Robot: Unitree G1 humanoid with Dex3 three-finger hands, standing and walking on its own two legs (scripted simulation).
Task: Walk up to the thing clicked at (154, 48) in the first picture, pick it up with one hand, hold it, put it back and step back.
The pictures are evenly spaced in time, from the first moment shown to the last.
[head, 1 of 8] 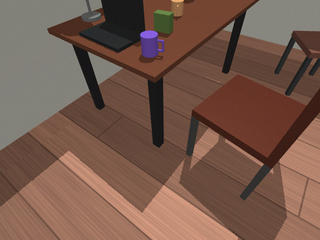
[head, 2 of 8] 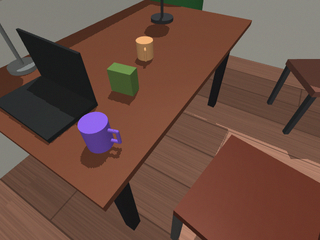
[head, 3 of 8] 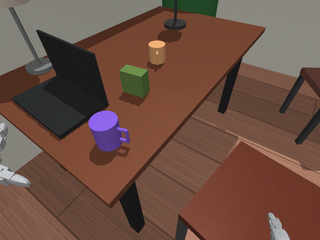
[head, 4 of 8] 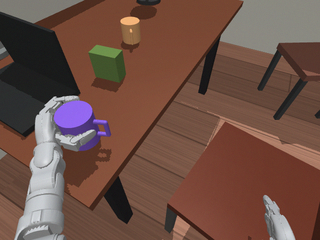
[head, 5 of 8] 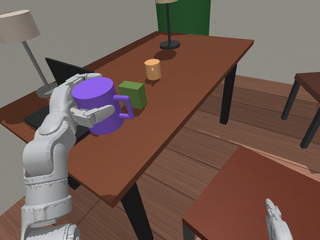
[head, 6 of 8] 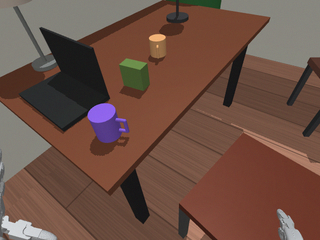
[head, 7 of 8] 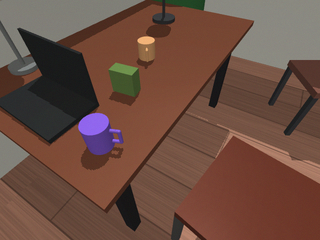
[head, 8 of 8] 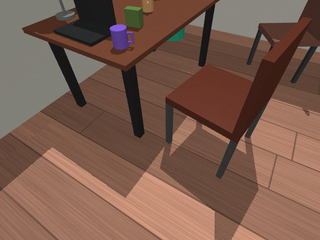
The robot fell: no
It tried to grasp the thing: yes
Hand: left
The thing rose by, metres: 0.24
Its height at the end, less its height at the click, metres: +0.00
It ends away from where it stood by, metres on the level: 0.00
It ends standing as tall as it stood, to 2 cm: yes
